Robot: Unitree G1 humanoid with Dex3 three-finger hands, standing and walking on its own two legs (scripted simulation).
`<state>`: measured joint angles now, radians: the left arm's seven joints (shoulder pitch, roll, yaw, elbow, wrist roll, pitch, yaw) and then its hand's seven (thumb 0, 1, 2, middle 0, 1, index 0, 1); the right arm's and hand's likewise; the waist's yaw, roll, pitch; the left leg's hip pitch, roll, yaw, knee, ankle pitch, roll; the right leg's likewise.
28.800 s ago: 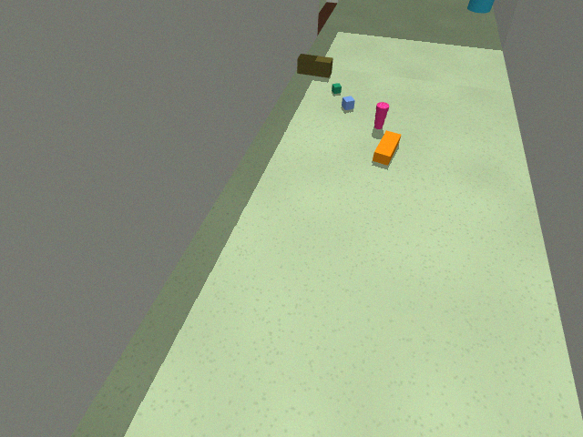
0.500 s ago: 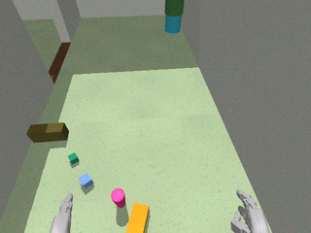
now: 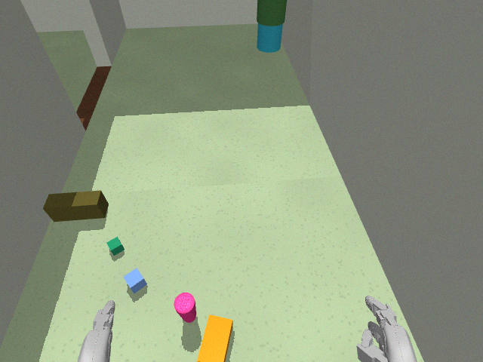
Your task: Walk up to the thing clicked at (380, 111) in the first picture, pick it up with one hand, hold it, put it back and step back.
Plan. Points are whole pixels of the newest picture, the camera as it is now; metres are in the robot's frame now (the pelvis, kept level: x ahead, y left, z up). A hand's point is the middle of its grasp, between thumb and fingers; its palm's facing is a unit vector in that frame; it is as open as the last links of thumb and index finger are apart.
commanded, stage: stand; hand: left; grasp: from the side
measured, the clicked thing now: (187, 309) +0.43 +0.20 -0.65
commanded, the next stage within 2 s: none
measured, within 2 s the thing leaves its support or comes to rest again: neither
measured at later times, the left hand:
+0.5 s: hand out of the picture +0.11 +0.23 -0.11, palm faces -0.02 -0.94 -0.35, open 7.9 cm
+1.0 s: hand out of the picture +0.03 +0.26 -0.11, palm faces +0.00 -0.94 -0.34, open 7.4 cm
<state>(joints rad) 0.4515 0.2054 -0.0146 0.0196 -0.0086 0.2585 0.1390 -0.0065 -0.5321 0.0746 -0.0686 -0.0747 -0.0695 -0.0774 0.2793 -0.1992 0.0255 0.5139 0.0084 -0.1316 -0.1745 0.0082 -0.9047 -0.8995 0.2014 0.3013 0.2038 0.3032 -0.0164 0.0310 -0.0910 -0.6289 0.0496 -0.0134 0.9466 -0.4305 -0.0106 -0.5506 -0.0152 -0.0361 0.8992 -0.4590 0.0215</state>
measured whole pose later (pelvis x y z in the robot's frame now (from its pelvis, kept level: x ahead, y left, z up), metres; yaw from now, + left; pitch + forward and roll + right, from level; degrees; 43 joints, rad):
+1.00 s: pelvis -0.01 +0.02 +0.05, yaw +1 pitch -5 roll +0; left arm 0.19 0.33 0.00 1.08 0.03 0.00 0.02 0.01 0.90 0.90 -0.20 -0.30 -0.20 -0.30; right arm 0.14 -0.29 -0.01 1.08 -0.02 0.00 0.00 0.00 -0.91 -0.90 0.20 0.30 0.20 0.30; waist 0.01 0.00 0.06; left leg -0.19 -0.01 0.01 0.44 -0.18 0.02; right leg -0.12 -0.07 -0.03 0.43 -0.22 0.05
